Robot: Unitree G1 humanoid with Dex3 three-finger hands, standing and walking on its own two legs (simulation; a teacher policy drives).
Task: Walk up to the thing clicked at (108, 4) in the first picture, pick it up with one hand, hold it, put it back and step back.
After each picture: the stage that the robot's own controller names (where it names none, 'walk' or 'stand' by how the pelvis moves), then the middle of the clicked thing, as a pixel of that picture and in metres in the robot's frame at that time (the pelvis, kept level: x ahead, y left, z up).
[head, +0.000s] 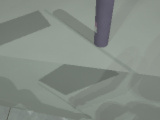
stand; (103, 21) +0.61 -0.03 +0.08
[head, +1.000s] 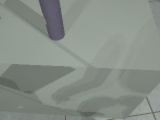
walk; (51, 11) +0.55 +0.19 +0.12
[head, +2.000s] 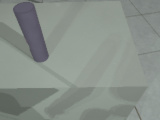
stand; (33, 36) +0.50 +0.24 +0.08
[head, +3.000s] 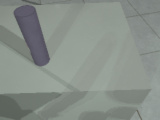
stand; (34, 39) +0.49 +0.23 +0.08
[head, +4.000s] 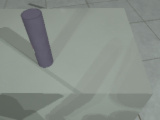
stand; (39, 41) +0.49 +0.22 +0.08
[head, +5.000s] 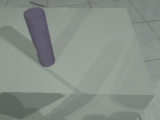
stand; (41, 40) +0.49 +0.21 +0.08
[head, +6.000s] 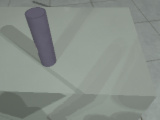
stand; (43, 40) +0.49 +0.21 +0.08
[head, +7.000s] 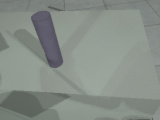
rise first; (49, 42) +0.49 +0.22 +0.08
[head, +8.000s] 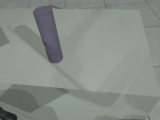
go down; (50, 38) +0.52 +0.21 +0.09
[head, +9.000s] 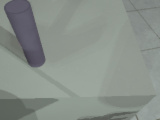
go down; (29, 38) +0.46 +0.20 +0.10
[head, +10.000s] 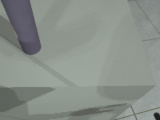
close in; (23, 22) +0.49 +0.20 +0.12
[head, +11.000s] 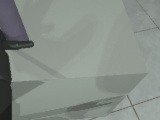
close; (6, 13) +0.50 +0.23 +0.14
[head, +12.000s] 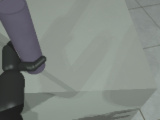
lift; (26, 42) +0.40 +0.19 +0.16
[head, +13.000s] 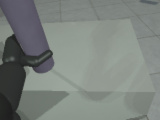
lift; (30, 33) +0.32 +0.17 +0.29
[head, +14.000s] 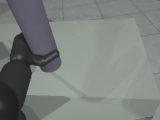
hold; (37, 32) +0.33 +0.15 +0.28
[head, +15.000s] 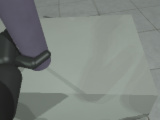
hold; (27, 32) +0.30 +0.16 +0.30
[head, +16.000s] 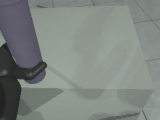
crouch; (24, 45) +0.32 +0.18 +0.23
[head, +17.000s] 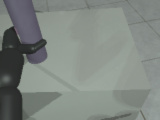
crouch; (26, 25) +0.42 +0.19 +0.23
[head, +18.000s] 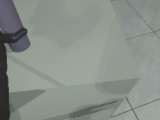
lower; (5, 15) +0.51 +0.22 +0.16
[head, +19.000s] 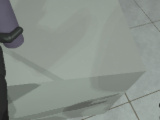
lower; out of the picture +0.51 +0.22 +0.15
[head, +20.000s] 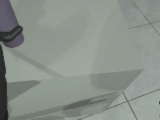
lower; out of the picture +0.51 +0.22 +0.15
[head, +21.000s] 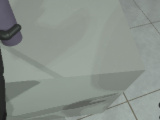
lower; out of the picture +0.51 +0.23 +0.15
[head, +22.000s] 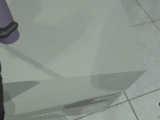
loosen; out of the picture +0.52 +0.23 +0.15
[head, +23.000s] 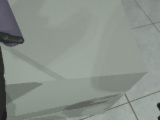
withdraw; out of the picture +0.51 +0.23 +0.14
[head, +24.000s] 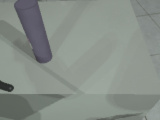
sink last; (36, 35) +0.49 +0.21 +0.12
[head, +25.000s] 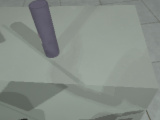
stand; (46, 32) +0.54 +0.23 +0.10
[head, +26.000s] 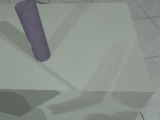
stand; (35, 34) +0.51 +0.23 +0.10
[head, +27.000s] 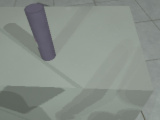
stand; (42, 35) +0.53 +0.22 +0.08
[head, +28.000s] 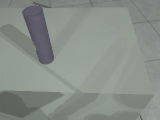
stand; (40, 38) +0.51 +0.22 +0.08
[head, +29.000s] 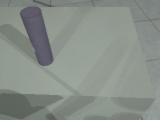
stand; (39, 39) +0.49 +0.22 +0.08
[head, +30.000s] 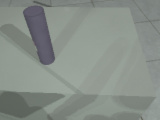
stand; (41, 38) +0.50 +0.22 +0.08
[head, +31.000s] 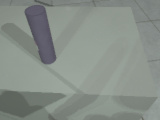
stand; (43, 38) +0.50 +0.21 +0.08
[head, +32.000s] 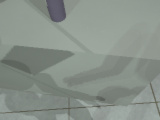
walk; out of the picture +0.62 +0.17 +0.11
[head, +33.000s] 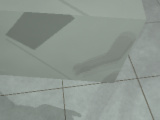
walk; out of the picture +0.86 +0.17 +0.10
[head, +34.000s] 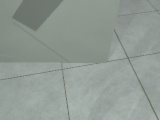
stand; out of the picture +1.13 +0.30 +0.11
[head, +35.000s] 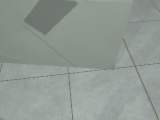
stand; out of the picture +1.12 +0.21 +0.09
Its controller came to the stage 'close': yes
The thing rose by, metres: 0.23
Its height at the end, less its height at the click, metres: +0.00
